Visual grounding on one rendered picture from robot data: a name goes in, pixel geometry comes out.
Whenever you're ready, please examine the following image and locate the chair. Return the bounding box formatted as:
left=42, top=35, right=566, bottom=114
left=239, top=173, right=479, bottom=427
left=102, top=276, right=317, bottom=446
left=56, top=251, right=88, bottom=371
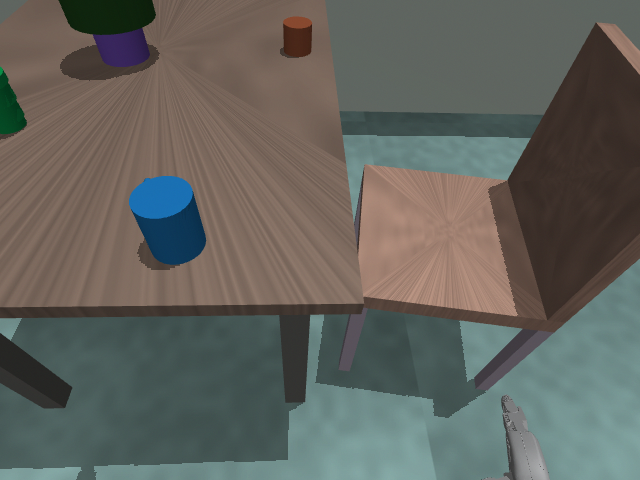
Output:
left=338, top=22, right=640, bottom=390

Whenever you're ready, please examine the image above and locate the right robot hand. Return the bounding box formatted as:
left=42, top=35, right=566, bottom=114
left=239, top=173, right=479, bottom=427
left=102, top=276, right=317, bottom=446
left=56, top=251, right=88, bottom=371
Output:
left=482, top=394, right=550, bottom=480

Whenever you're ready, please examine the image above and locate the potted plant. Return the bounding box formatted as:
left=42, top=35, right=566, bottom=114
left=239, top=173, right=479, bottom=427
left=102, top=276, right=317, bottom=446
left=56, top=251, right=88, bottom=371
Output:
left=59, top=0, right=156, bottom=67

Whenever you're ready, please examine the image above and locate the table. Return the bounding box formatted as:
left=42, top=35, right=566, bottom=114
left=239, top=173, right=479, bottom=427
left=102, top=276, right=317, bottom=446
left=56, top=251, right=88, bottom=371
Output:
left=0, top=0, right=364, bottom=409

